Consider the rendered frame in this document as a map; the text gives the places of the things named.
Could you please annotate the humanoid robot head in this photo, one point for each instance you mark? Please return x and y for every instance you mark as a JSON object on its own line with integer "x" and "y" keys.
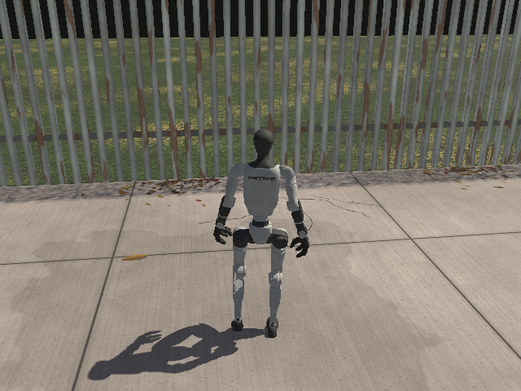
{"x": 263, "y": 141}

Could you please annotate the left robot hand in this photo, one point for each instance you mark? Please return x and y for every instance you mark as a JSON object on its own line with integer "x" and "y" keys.
{"x": 218, "y": 232}

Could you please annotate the robot left foot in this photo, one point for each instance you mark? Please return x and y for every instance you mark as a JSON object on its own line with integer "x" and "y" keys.
{"x": 237, "y": 325}

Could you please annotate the robot right forearm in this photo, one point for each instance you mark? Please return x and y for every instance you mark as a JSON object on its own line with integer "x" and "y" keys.
{"x": 298, "y": 217}

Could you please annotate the left robot upper arm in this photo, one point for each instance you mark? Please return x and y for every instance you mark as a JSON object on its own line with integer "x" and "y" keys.
{"x": 236, "y": 171}

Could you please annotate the robot left forearm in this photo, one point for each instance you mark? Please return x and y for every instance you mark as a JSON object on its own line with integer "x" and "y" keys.
{"x": 222, "y": 215}

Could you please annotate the right robot upper arm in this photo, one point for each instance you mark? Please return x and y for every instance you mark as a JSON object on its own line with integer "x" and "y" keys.
{"x": 291, "y": 187}

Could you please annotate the right robot hand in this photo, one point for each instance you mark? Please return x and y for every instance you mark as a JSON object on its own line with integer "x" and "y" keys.
{"x": 304, "y": 245}

